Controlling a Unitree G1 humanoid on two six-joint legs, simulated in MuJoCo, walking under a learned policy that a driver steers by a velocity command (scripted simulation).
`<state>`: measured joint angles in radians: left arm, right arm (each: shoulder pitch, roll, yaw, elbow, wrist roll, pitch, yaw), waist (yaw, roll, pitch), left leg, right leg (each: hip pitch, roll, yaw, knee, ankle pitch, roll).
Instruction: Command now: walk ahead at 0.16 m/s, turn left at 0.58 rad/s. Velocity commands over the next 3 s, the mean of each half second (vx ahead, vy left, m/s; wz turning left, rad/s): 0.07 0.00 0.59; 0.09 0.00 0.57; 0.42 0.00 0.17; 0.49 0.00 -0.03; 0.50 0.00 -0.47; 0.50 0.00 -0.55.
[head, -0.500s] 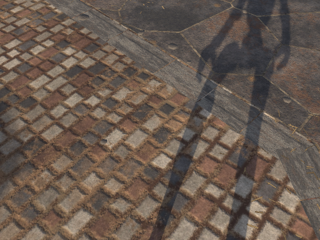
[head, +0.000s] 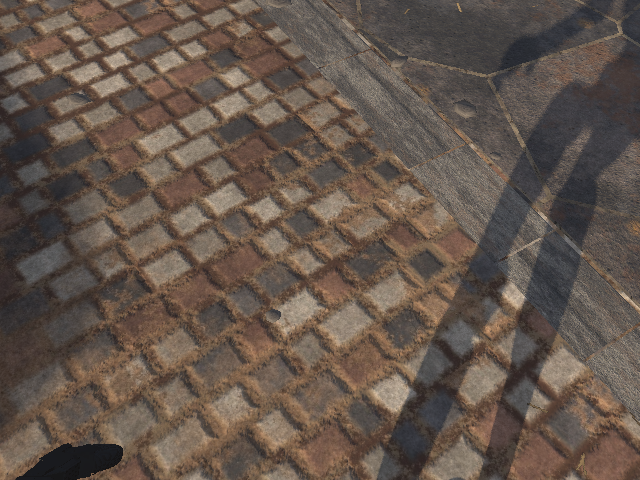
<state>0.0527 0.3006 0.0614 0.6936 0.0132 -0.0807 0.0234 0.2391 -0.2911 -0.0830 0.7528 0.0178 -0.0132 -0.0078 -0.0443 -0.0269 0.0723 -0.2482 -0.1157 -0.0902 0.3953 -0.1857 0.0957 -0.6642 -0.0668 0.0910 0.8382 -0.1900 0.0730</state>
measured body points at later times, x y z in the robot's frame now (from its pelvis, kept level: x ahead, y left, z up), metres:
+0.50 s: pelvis +0.10 -0.02 -0.01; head +0.14 +0.00 +0.44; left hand +0.17 +0.29 -0.11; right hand +0.34 -0.24 -0.10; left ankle +0.07 +0.10 -0.72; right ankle +0.20 -0.14 -0.74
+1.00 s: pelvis +0.13 +0.01 -0.01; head +0.14 +0.03 +0.44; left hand +0.12 +0.34 -0.09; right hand +0.40 -0.15 -0.09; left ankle +0.07 +0.10 -0.74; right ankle +0.20 -0.09 -0.74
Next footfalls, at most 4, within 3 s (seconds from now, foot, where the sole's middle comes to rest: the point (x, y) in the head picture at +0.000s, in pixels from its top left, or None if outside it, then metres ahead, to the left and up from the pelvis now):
0.16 right None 0.24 -0.13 -0.78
0.56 left None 0.11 0.11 -0.78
1.02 right None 0.24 -0.07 -0.78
1.42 left None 0.30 0.33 -0.78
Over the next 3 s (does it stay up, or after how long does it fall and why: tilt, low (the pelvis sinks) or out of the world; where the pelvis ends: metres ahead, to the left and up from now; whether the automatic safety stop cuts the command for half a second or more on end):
stays up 1.00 0.52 -0.03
